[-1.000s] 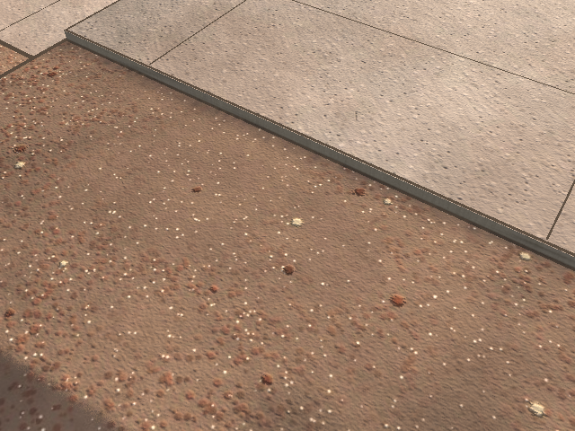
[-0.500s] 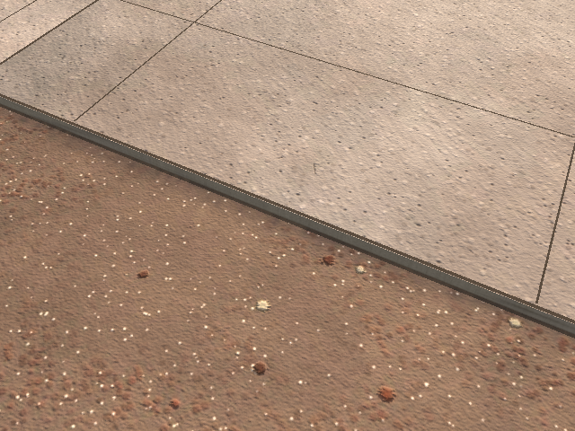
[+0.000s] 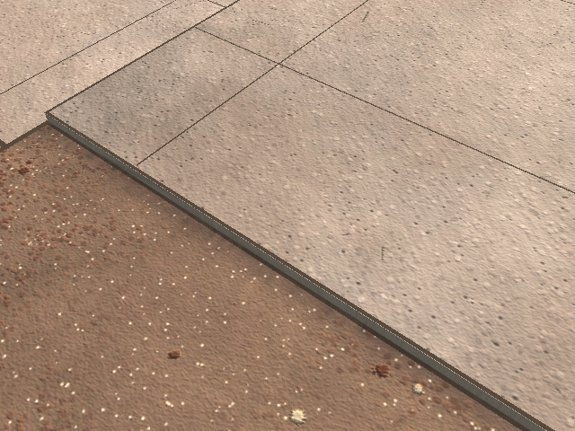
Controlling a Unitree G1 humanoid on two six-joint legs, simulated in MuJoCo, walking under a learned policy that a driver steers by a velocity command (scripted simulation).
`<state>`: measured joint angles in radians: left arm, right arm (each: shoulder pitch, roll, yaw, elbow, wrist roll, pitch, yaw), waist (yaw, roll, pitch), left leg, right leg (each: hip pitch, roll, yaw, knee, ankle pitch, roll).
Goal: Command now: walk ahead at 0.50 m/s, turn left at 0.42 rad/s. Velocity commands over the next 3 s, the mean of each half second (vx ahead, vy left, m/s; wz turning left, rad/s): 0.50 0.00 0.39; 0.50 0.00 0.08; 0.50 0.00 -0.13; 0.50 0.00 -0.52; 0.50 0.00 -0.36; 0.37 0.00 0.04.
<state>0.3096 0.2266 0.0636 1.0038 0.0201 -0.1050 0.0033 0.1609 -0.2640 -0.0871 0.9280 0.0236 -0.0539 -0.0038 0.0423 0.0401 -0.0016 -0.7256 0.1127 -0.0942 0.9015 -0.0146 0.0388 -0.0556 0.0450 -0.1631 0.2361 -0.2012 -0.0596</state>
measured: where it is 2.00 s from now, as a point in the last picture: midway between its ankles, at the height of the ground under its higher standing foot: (247, 213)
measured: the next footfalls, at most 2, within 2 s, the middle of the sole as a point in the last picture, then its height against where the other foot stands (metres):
left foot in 0.24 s outside the picture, level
right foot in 0.76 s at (318, 372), level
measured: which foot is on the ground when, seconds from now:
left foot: up 0.00-0.22, down 0.24-0.78, up 0.80-1.00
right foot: down 0.00-0.26, up 0.28-0.74, down 0.76-1.00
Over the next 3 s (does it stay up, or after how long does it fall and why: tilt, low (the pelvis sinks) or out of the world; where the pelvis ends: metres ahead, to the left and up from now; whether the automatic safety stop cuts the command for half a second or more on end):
stays up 1.63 0.05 0.03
